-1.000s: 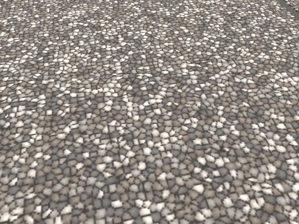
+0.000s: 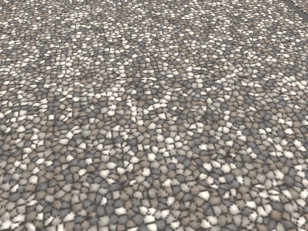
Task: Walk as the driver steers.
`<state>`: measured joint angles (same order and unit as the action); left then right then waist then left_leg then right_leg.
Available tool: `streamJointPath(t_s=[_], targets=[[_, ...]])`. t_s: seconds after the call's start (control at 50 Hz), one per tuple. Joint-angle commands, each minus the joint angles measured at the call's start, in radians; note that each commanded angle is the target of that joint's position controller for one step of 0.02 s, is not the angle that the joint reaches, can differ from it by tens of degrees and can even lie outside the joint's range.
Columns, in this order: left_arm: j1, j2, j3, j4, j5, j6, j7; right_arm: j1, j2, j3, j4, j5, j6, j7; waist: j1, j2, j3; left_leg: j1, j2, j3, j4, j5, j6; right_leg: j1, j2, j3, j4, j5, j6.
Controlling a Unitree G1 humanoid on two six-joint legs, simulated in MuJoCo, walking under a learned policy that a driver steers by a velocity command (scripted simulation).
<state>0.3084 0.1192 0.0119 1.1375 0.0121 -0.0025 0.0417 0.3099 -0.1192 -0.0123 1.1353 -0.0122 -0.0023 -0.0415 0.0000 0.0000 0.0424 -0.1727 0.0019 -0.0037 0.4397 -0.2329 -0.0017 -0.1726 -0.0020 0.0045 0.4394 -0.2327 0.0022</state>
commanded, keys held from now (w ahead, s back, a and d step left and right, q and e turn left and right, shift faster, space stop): no key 0.20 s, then w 0.80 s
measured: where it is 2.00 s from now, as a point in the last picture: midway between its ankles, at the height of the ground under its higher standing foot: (162, 168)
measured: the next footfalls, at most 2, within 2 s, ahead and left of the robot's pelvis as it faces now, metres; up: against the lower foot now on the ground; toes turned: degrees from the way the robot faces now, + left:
left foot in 0.92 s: +0.40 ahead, +0.07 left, +0.00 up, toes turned +3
right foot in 1.48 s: +0.72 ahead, -0.10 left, +0.00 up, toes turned -4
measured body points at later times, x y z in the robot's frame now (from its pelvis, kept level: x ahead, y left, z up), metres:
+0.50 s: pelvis +0.04 -0.01 -0.01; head +0.03 -0.01 +0.44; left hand +0.01 +0.22 -0.16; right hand -0.02 -0.23 -0.17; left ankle +0.00 +0.12 -0.74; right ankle +0.00 -0.11 -0.74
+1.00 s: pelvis +0.28 +0.01 -0.02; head +0.32 +0.01 +0.42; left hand +0.20 +0.23 -0.17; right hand +0.42 -0.23 -0.15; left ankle +0.36 +0.06 -0.74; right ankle +0.08 -0.11 -0.65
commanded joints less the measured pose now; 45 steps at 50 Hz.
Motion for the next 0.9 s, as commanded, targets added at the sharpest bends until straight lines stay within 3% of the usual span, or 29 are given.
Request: streamJointPath(t_s=[0.02,0.2,0.22,0.26,0.3,0.34,0.4,0.44,0.48,0.52,0.54,0.56,0.58,0.6,0.62,0.64,0.68,0.74,0.78,0.82,0.86,0.9], targets=[[0.073,0.067,0.007,-0.004,0.0,-0.003,0.002,0.073,-0.067,-0.007,-0.004,0.0,-0.003,-0.002,0.0,0.001,0.054,-0.043,0.068,-0.068,-0.09,0.046,0.03,-0.042,-0.067,0.067,-0.089,0.048,-0.03],[0.087,0.062,0.003,0.003,0.0,-0.004,0.001,0.087,-0.062,-0.003,0.003,0.0,-0.004,-0.001,0.0,0.001,0.055,-0.054,0.068,-0.07,-0.092,0.03,0.03,-0.053,-0.067,0.069,-0.091,0.033,-0.03],[0.099,0.058,0.001,0.007,0.0,-0.003,0.0,0.099,-0.059,-0.001,0.007,0.0,-0.003,0.0,0.0,0.001,0.032,-0.047,0.06,-0.068,-0.101,-0.051,0.031,-0.047,-0.059,0.067,-0.1,-0.048,-0.031],[0.104,0.086,0.013,-0.003,0.002,0.005,-0.002,0.103,-0.087,-0.013,-0.003,-0.002,0.005,0.002,0.0,0.002,0.054,-0.088,0.027,-0.06,-0.077,-0.311,0.053,-0.089,-0.025,0.057,-0.073,-0.307,-0.053],[0.102,0.088,0.017,-0.025,0.007,0.012,-0.008,0.102,-0.089,-0.017,-0.024,-0.007,0.013,0.008,-0.001,0.003,0.124,-0.161,0.025,-0.082,-0.068,-0.499,0.081,-0.164,-0.021,0.077,-0.061,-0.494,-0.079],[0.101,0.071,0.015,-0.041,0.008,0.005,-0.01,0.106,-0.076,-0.017,-0.039,-0.007,0.006,0.009,-0.002,0.007,0.142,-0.171,0.039,-0.116,-0.057,-0.479,0.093,-0.183,-0.03,0.102,-0.04,-0.466,-0.089],[0.088,0.081,0.023,-0.069,0.008,-0.016,-0.019,0.129,-0.104,-0.03,-0.052,-0.005,-0.012,0.016,-0.013,0.03,0.088,-0.114,0.067,-0.185,-0.081,-0.468,0.122,-0.187,-0.023,0.11,-0.002,-0.404,-0.096],[0.046,0.069,0.021,-0.099,0.007,-0.032,-0.027,0.165,-0.13,-0.041,-0.05,0.001,-0.02,0.017,-0.034,0.083,0.096,-0.049,0.115,-0.275,-0.148,-0.52,0.154,-0.244,0.013,0.06,0.072,-0.342,-0.084],[0.02,0.042,0.015,-0.125,0.016,-0.052,-0.037,0.198,-0.168,-0.059,-0.035,0.0,-0.023,0.016,-0.038,0.171,0.112,-0.009,0.213,-0.406,-0.239,-0.559,0.207,-0.27,0.042,-0.039,0.182,-0.203,-0.074],[0.058,0.045,0.017,-0.125,0.014,-0.074,-0.043,0.157,-0.167,-0.064,-0.05,0.001,-0.026,0.02,-0.004,0.136,0.137,-0.129,0.208,-0.387,-0.215,-0.522,0.212,-0.137,0.034,-0.043,0.106,-0.2,-0.09],[0.16,0.043,0.019,-0.095,0.008,-0.084,-0.044,0.088,-0.159,-0.064,-0.074,0.004,-0.03,0.022,0.053,0.106,0.134,-0.257,0.161,-0.322,-0.148,-0.481,0.188,0.039,0.03,-0.013,0.023,-0.198,-0.105],[0.304,0.089,0.033,-0.058,0.002,-0.093,-0.038,-0.039,-0.129,-0.054,-0.128,0.011,-0.042,0.023,0.137,-0.021,0.143,-0.424,0.061,-0.179,0.034,-0.37,0.135,0.193,-0.057,0.168,-0.1,-0.294,-0.144],[0.452,0.193,0.065,-0.008,0.001,-0.095,-0.031,-0.104,-0.066,-0.04,-0.178,0.007,-0.064,0.033,0.177,-0.277,0.131,-0.617,-0.06,0.035,0.38,-0.237,0.087,0.369,-0.246,0.491,-0.263,-0.384,-0.209],[0.478,0.2,0.069,0.003,0.005,-0.089,-0.028,-0.139,-0.123,-0.051,-0.199,-0.032,-0.078,0.04,0.164,-0.224,0.173,-0.74,-0.021,0.047,0.549,-0.277,0.095,0.384,-0.355,0.592,-0.255,-0.168,-0.246],[0.42,0.163,0.058,-0.018,0.014,-0.087,-0.027,-0.132,-0.123,-0.054,-0.189,-0.04,-0.085,0.048,0.125,-0.099,0.162,-0.737,0.019,0.018,0.634,-0.233,0.099,0.361,-0.337,0.518,-0.221,-0.012,-0.247],[0.36,0.153,0.053,-0.038,0.022,-0.089,-0.028,-0.115,-0.103,-0.051,-0.182,-0.029,-0.091,0.057,0.09,-0.065,0.13,-0.714,0.036,0.012,0.666,-0.179,0.097,0.34,-0.312,0.455,-0.22,0.065,-0.239],[0.288,0.126,0.037,-0.056,0.021,-0.098,-0.027,-0.134,-0.101,-0.053,-0.194,-0.02,-0.088,0.074,0.051,-0.072,0.101,-0.681,0.055,0.023,0.646,-0.099,0.084,0.308,-0.255,0.331,-0.251,0.172,-0.215],[0.276,0.11,0.022,-0.05,0.007,-0.108,-0.022,-0.208,-0.082,-0.045,-0.234,-0.019,-0.068,0.083,0.03,-0.098,0.098,-0.618,0.023,0.085,0.533,-0.012,0.067,0.245,-0.194,0.186,-0.262,0.417,-0.191],[0.247,0.122,0.017,-0.053,0.006,-0.113,-0.019,-0.291,-0.066,-0.032,-0.275,-0.013,-0.061,0.087,0.021,-0.106,0.113,-0.506,0.006,0.108,0.355,0.053,0.069,0.156,-0.166,0.12,-0.276,0.469,-0.176],[0.238,0.152,0.019,-0.051,0.003,-0.118,-0.019,-0.313,-0.076,-0.029,-0.291,-0.006,-0.053,0.082,0.012,-0.136,0.101,-0.333,-0.03,0.147,0.232,0.088,0.09,0.09,-0.167,0.086,-0.277,0.569,-0.17],[0.232,0.176,0.021,-0.045,-0.002,-0.124,-0.019,-0.226,-0.128,-0.047,-0.27,-0.002,-0.051,0.066,-0.038,-0.134,0.044,-0.159,-0.069,0.154,0.191,0.114,0.124,0.103,-0.188,0.062,-0.163,0.827,-0.154],[0.215,0.201,0.026,-0.046,-0.004,-0.119,-0.017,0.022,-0.177,-0.075,-0.183,-0.002,-0.06,0.049,-0.15,-0.091,-0.087,0.114,-0.089,0.139,0.095,0.147,0.156,0.1,-0.157,0.018,0.156,0.894,-0.12]])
